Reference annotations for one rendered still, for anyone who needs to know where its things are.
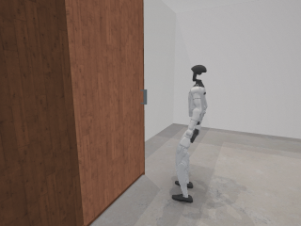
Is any left robot hand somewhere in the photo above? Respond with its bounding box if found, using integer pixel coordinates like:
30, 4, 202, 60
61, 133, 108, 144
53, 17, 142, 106
177, 137, 191, 157

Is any robot right forearm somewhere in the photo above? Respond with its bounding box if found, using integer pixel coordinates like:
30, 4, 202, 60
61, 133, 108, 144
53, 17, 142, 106
199, 109, 206, 123

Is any wardrobe door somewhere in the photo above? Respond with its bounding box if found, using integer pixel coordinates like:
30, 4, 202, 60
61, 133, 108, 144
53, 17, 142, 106
65, 0, 144, 226
0, 0, 84, 226

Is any robot left forearm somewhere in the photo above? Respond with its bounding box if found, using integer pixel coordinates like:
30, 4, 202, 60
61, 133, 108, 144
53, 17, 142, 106
185, 108, 200, 138

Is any handle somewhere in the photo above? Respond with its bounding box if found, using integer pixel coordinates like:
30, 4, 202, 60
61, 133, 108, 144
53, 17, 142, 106
140, 89, 148, 105

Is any humanoid robot head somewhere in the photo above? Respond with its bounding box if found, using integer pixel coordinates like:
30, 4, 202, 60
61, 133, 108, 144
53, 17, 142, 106
191, 65, 207, 88

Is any robot left upper arm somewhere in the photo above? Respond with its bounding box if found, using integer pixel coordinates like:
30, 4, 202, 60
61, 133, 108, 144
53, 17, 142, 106
190, 87, 202, 115

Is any robot right upper arm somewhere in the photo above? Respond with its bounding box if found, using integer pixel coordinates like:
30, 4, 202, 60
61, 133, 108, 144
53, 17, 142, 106
203, 97, 208, 111

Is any right robot shin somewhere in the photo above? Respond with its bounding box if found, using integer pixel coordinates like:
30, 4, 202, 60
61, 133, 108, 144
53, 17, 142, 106
184, 158, 190, 182

